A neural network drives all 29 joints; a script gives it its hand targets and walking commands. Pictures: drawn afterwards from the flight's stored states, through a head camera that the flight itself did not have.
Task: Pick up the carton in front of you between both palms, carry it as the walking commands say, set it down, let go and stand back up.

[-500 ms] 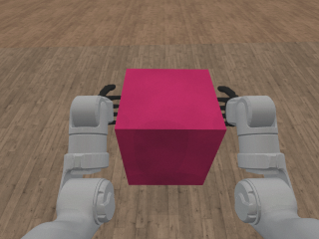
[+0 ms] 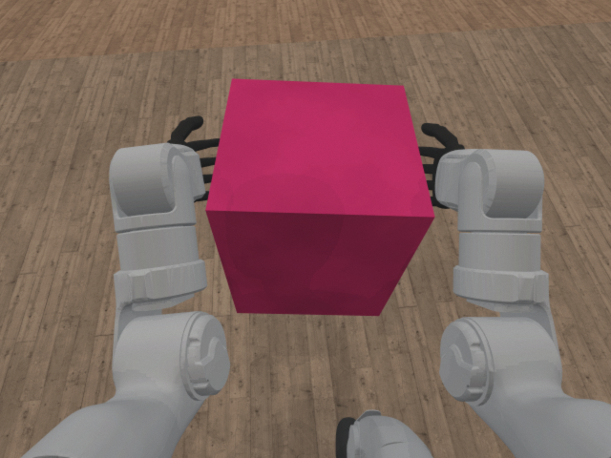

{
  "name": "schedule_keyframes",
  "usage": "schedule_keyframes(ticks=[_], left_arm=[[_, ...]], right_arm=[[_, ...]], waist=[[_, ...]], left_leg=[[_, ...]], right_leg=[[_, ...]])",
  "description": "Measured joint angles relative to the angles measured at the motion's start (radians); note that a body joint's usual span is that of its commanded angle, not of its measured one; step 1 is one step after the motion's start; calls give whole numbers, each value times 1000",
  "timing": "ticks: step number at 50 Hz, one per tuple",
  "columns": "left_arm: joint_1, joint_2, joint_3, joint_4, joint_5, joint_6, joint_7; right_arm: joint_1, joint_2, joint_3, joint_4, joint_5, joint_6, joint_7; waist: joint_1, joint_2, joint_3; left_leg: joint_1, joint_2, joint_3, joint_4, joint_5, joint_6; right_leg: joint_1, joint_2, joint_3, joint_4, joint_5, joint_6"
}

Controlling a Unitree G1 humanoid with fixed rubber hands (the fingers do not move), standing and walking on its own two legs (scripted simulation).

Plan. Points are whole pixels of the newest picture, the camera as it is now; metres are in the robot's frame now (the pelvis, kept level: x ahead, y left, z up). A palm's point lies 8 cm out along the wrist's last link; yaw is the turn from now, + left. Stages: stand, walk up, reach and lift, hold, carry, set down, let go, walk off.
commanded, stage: carry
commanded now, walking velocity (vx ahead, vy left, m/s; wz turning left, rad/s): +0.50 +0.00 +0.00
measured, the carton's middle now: (312, 209) +0.40 -0.02 +0.09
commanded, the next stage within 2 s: none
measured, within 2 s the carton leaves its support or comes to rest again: neither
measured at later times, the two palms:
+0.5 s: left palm (185, 10) +0.72 +0.15 +0.22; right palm (373, 14) +0.70 -0.15 +0.21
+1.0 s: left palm out of the picture +0.99 +0.16 +0.25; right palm out of the picture +1.01 -0.14 +0.24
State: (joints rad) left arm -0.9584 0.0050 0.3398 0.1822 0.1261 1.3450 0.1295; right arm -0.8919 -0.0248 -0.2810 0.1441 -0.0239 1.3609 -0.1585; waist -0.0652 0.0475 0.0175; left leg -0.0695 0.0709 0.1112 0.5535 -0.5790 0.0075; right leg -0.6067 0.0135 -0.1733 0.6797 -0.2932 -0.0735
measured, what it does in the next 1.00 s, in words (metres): climbs: left foot 0.03 m higher, then right foot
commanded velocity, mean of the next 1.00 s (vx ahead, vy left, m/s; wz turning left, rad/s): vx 0.50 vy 0.00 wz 0.00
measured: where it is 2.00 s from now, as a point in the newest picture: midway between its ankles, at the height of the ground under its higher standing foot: (291, 165)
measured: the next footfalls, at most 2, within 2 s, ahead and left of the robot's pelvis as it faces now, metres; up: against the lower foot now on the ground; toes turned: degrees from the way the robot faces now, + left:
left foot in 0.40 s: +0.45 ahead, +0.09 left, +0.07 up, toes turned +4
right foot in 0.80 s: +0.69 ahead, -0.10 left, +0.10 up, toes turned -8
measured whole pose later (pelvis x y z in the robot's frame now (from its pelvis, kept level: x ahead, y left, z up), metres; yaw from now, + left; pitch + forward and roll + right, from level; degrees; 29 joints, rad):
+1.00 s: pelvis +0.62 -0.02 +0.10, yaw -1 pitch +4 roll +0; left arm -0.84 0.01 0.26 0.12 0.05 1.33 0.15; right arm -0.85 0.00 -0.29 0.13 -0.08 1.37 -0.12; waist 0.10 0.00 0.02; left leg -0.65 0.01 0.01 1.32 -0.41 0.05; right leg -0.38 0.02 -0.14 0.56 -0.36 -0.08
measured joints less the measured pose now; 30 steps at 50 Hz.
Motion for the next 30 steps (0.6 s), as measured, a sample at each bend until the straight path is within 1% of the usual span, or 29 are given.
schedule_keyframes(ticks=[1, 2, 3, 4, 5, 6, 8, 10, 12, 14, 17, 19, 20, 21, 22, 23, 24, 25, 26, 28, 30], left_arm=[[5, -10, -13, -1, 6, -13, 0], [16, -18, -25, -5, 11, -24, 1], [34, -23, -38, -14, 10, -30, 5], [53, -25, -46, -28, 3, -30, 8], [74, -24, -53, -48, -9, -28, 11], [92, -23, -59, -69, -21, -25, 20], [118, -22, -57, -107, -43, -24, 28], [133, -22, -52, -142, -61, -29, 34], [136, -22, -49, -177, -74, -35, 39], [130, -21, -46, -202, -83, -40, 40], [101, -16, -41, -206, -86, -42, 40], [82, -4, -39, -189, -83, -38, 35], [75, 7, -37, -175, -80, -35, 30], [70, 19, -33, -161, -88, -33, 12], [68, 29, -30, -143, -87, -33, 3], [69, 32, -27, -123, -81, -33, -5], [69, 30, -26, -109, -71, -26, -9], [67, 25, -25, -99, -62, -17, -11], [65, 19, -22, -94, -51, -7, -12], [54, 6, -13, -96, -30, 11, -12], [42, -2, -5, -105, -16, 20, -13]], right_arm=[[2, -7, -10, 0, -3, -7, 8], [8, -11, -18, 0, -5, -17, 16], [14, -10, -20, 5, -11, -25, 21], [20, -6, -22, 2, -18, -25, 25], [23, 1, -25, -8, -27, -20, 27], [25, 11, -28, -19, -37, -17, 28], [30, 32, -35, -47, -58, -12, 31], [37, 47, -36, -86, -71, -10, 32], [43, 56, -35, -128, -77, -14, 34], [48, 62, -31, -167, -80, -18, 35], [45, 59, -27, -195, -82, -20, 38], [33, 56, -21, -179, -84, -24, 39], [24, 57, -14, -156, -87, -29, 39], [16, 58, -6, -130, -87, -39, 39], [13, 58, 3, -105, -87, -46, 37], [15, 56, 13, -88, -86, -45, 33], [21, 53, 20, -76, -81, -39, 25], [30, 48, 23, -69, -71, -31, 22], [38, 43, 26, -69, -57, -23, 18], [45, 33, 23, -71, -29, -12, 8], [40, 27, 19, -77, -11, -9, 1]], waist=[[23, 9, 10], [50, 7, 18], [75, -2, 25], [96, -12, 34], [116, -21, 44], [132, -30, 54], [156, -45, 71], [171, -54, 82], [179, -57, 86], [180, -57, 79], [167, -55, 54], [142, -62, 31], [122, -70, 23], [100, -81, 21], [72, -78, 19], [47, -67, 18], [25, -55, 18], [6, -44, 18], [-9, -35, 19], [-32, -25, 26], [-45, -21, 32]], left_leg=[[-44, 20, -17, 155, 30, 6], [-111, 11, -63, 341, 49, 9], [-186, -13, -104, 522, 63, 16], [-262, -36, -127, 672, 78, 23], [-336, -51, -134, 779, 95, 30], [-405, -58, -131, 838, 117, 36], [-522, -59, -118, 848, 154, 41], [-613, -53, -102, 792, 160, 42], [-678, -42, -85, 699, 148, 40], [-710, -33, -67, 562, 171, 37], [-682, -38, -35, 303, 251, 42], [-605, -66, 6, 139, 295, 58], [-561, -82, 22, 90, 355, 66], [-545, -91, 35, 114, 360, 72], [-532, -97, 37, 140, 325, 78], [-510, -100, 32, 143, 290, 82], [-484, -102, 25, 130, 265, 83], [-457, -101, 18, 106, 252, 82], [-428, -98, 12, 78, 252, 74], [-369, -92, 6, 22, 245, 75], [-313, -85, 3, -23, 232, 77]], right_leg=[[17, 10, -13, 22, 28, -9], [29, 15, -14, 48, 2, -16], [49, 19, -9, 52, -32, -19], [74, 22, -1, 38, -57, -21], [100, 23, 8, 13, -71, -20], [127, 21, 16, -17, -70, -11], [184, 15, 28, -75, -75, -9], [238, 8, 37, -121, -88, -10], [290, 2, 44, -158, -109, -6], [344, -1, 51, -193, -132, 4], [425, -7, 59, -231, -178, 26], [464, -26, 62, -196, -233, 40], [464, -44, 62, -124, -264, 44], [431, -65, 74, 3, -239, 45], [375, -58, 112, 171, -217, 48], [308, -37, 148, 345, -206, 43], [240, -17, 169, 493, -195, 36], [175, -4, 175, 596, -182, 28], [116, 1, 174, 652, -167, 22], [16, -2, 165, 659, -144, 18], [-59, -15, 151, 594, -142, 23]])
